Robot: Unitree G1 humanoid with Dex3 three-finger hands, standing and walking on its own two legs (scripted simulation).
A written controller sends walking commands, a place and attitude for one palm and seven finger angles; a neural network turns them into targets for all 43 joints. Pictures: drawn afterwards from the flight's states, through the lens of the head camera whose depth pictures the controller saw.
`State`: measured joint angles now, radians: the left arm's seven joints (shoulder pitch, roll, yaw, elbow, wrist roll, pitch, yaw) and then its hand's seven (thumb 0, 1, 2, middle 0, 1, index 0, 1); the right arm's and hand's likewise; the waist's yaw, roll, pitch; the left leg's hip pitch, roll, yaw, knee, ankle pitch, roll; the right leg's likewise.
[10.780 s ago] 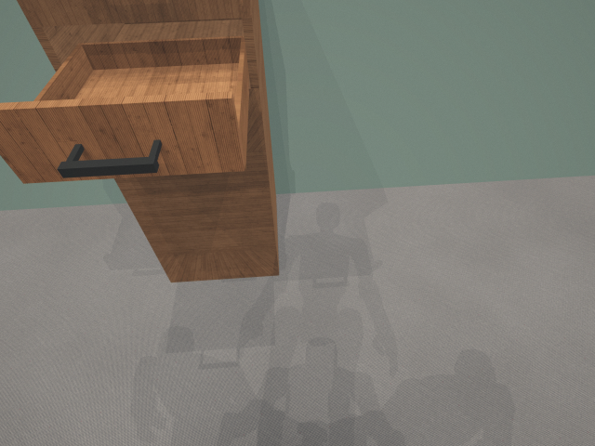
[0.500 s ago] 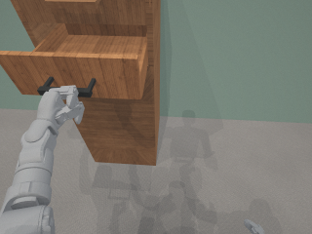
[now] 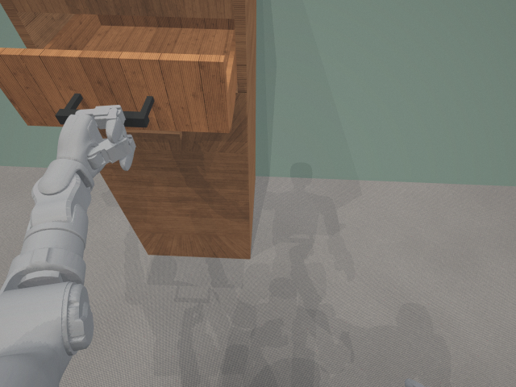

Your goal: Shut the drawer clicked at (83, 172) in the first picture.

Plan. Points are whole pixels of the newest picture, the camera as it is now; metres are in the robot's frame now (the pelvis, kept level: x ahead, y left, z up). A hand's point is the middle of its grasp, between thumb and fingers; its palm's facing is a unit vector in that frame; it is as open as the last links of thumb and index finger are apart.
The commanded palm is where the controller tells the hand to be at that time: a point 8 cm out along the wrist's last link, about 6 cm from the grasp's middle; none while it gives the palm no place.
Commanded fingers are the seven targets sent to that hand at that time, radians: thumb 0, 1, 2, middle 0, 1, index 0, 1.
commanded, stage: push the drawer shut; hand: left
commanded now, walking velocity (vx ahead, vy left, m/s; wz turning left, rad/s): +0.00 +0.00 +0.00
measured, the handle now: (107, 109) +0.52 +0.25 +0.14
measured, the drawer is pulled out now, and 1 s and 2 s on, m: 0.14 0.04 0.00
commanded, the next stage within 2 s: pull the fist back off the drawer in 1.54 s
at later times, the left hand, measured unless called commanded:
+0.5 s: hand (133, 118) +0.50 +0.21 +0.14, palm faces -0.04 -1.00 +0.00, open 3.4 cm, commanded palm +0.49 +0.26 +0.14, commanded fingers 0.00 0.90 0.90 -1.40 -1.60 -1.40 -1.60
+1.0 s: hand (140, 101) +0.54 +0.20 +0.14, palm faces -0.03 -1.00 +0.00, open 3.4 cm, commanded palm +0.55 +0.26 +0.14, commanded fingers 0.00 0.90 0.90 -1.40 -1.60 -1.40 -1.60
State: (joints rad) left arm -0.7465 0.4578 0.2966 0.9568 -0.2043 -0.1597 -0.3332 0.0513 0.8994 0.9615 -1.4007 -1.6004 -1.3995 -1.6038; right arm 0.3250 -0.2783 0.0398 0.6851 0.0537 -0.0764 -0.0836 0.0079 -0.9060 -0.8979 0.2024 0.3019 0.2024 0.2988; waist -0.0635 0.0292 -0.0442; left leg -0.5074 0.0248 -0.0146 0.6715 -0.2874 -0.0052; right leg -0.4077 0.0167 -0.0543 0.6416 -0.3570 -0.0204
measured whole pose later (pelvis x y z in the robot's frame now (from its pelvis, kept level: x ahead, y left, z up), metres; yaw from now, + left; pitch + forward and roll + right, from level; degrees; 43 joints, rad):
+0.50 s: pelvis +0.00 +0.00 -0.01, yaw -2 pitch +12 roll -2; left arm -0.94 0.59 0.38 1.19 -0.13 -0.21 -0.36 0.06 0.86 0.93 -1.40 -1.60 -1.40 -1.60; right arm 0.41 -0.29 0.03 0.70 0.04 -0.03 -0.07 0.01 -0.91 -0.90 0.20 0.30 0.20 0.30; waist -0.15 0.02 -0.07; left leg -0.63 0.05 0.00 0.73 -0.31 0.00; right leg -0.53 0.04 -0.04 0.67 -0.36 -0.02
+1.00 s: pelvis +0.01 +0.01 -0.01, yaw -2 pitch +16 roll -3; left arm -1.12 0.68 0.39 1.34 -0.06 -0.20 -0.31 0.06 0.85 0.93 -1.40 -1.60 -1.40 -1.60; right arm 0.43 -0.29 0.04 0.70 0.01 -0.02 -0.06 0.00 -0.91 -0.90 0.20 0.30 0.20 0.30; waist -0.20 0.03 -0.07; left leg -0.72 0.05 -0.01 0.78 -0.33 0.01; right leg -0.61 0.04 -0.04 0.70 -0.36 -0.01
